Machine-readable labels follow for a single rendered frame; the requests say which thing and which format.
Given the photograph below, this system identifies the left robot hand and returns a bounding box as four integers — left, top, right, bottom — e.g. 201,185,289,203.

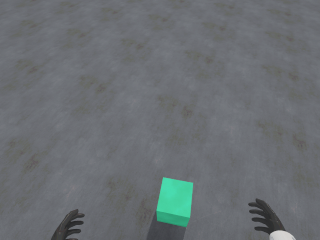
51,209,85,240

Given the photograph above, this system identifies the right robot hand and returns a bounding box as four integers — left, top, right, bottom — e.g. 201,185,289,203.
248,198,286,235

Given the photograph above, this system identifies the carton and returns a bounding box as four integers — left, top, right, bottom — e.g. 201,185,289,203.
156,177,193,227

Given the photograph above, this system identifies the right robot forearm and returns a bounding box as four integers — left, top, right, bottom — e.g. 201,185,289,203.
269,230,296,240

